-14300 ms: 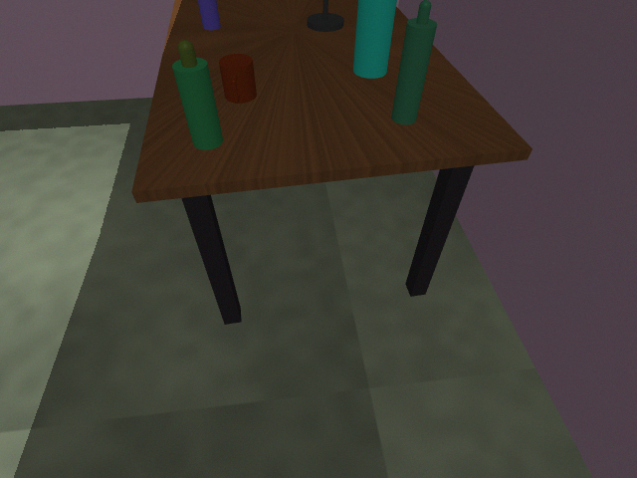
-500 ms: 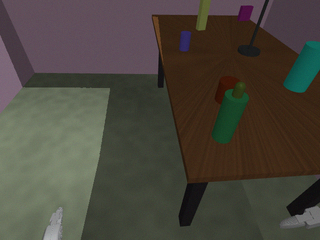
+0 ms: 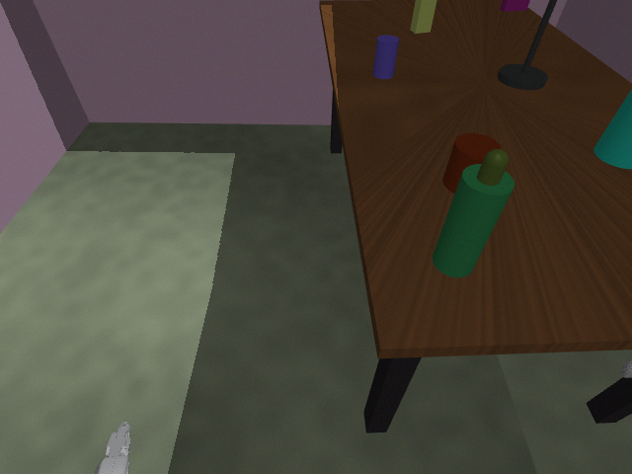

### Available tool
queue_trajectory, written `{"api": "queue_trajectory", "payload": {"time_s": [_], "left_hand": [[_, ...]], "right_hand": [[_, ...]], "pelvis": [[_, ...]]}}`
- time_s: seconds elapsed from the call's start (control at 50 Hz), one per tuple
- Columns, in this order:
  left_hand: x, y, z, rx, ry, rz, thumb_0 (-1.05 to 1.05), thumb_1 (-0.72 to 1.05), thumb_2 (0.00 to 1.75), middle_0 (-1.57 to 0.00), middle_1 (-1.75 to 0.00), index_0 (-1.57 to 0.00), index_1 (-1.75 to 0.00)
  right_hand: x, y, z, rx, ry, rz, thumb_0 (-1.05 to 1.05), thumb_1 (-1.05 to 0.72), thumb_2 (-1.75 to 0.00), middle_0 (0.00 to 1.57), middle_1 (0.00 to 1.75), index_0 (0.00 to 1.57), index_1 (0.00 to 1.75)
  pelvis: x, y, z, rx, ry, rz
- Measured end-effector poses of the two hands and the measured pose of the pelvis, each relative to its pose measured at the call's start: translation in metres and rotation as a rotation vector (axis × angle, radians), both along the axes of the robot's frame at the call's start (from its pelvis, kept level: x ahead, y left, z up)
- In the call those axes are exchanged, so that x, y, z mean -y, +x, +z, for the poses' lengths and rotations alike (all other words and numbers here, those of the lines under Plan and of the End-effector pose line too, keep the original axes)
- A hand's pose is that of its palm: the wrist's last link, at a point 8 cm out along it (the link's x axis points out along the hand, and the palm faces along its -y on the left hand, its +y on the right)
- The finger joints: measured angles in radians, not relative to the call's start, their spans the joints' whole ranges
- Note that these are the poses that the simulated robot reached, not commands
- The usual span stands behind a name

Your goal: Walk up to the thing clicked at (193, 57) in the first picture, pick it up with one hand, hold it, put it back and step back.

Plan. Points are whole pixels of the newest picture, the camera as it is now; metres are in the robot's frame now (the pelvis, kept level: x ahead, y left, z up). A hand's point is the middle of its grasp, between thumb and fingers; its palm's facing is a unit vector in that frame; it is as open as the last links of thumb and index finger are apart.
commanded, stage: go down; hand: right
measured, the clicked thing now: (472, 214) +0.49 -0.23 +0.07
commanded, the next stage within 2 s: none
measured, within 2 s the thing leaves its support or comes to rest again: neither
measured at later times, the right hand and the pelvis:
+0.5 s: hand out of the picture +0.31 -0.37 +0.14, palm faces +0.19 +0.98 -0.01, open 17.5 cm; pelvis +0.00 +0.00 -0.01, yaw -1 degrees
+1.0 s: hand out of the picture +0.35 -0.40 +0.13, palm faces +0.22 +0.97 +0.00, open 17.4 cm; pelvis +0.01 -0.01 -0.01, yaw +0 degrees
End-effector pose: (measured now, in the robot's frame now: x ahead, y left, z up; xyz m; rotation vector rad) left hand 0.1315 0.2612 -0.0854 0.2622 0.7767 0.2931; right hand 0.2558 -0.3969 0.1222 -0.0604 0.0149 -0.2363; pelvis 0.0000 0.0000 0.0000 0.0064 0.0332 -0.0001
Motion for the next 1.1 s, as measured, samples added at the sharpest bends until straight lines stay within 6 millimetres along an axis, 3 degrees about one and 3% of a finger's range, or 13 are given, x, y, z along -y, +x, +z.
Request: {"api": "queue_trajectory", "payload": {"time_s": [0.22,0.36,0.46,0.56,0.76,1.0,1.1], "left_hand": [[0.009,0.028,0.016,0.098,0.029,-0.038,-0.01,-0.54,0.05,-0.06,-0.05,-0.06,-0.05],[0.007,0.018,0.008,0.056,0.042,-0.046,-0.01,-0.54,0.05,-0.06,-0.05,-0.06,-0.05],[0.006,0.011,0.001,0.026,0.052,-0.048,-0.01,-0.54,0.04,-0.07,-0.05,-0.06,-0.05],[-0.001,0.008,0.006,0.053,0.077,-0.032,-0.01,-0.54,0.04,-0.07,-0.05,-0.06,-0.05],[-0.006,-0.003,0.005,0.017,0.109,-0.023,-0.01,-0.54,0.05,-0.06,-0.05,-0.06,-0.05],[0.011,0.022,0.011,0.087,0.108,-0.051,-0.01,-0.55,0.06,-0.07,-0.05,-0.06,-0.06],[0.009,0.017,0.012,0.087,0.11,-0.039,-0.01,-0.56,0.07,-0.07,-0.05,-0.06,-0.06]], "right_hand": [[0.003,0.002,-0.004,0.024,0.044,0.02,-0.01,0.53,-0.06,0.03,0.05,0.04,0.05],[0.018,0.005,0.005,0.024,0.05,0.005,-0.01,0.51,-0.06,0.04,0.05,0.04,0.05],[0.022,0.019,0.011,0.008,0.041,0.034,-0.01,0.52,-0.06,0.03,0.05,0.04,0.05],[0.026,0.036,0.016,0.029,0.069,0.04,-0.01,0.53,-0.06,0.04,0.05,0.04,0.05],[0.039,0.049,0.002,-0.015,0.08,0.012,-0.01,0.54,-0.05,0.04,0.05,0.05,0.05],[0.054,0.062,0.012,0.003,0.065,0.011,-0.01,0.52,-0.05,0.04,0.04,0.05,0.05],[0.056,0.066,0.008,-0.014,0.076,0.014,-0.01,0.51,-0.05,0.05,0.04,0.05,0.04]], "pelvis": [[0.001,0.006,-0.001,-0.008,0.006,-0.011],[-0.002,0.002,-0.003,-0.021,0.01,-0.02],[-0.002,-0.003,-0.006,-0.046,0.011,-0.021],[-0.002,-0.004,-0.007,-0.065,0.011,-0.014],[0.0,-0.001,-0.011,-0.103,0.02,-0.005],[0.008,0.006,-0.015,-0.131,0.03,-0.009],[0.011,0.009,-0.015,-0.135,0.032,-0.005]]}}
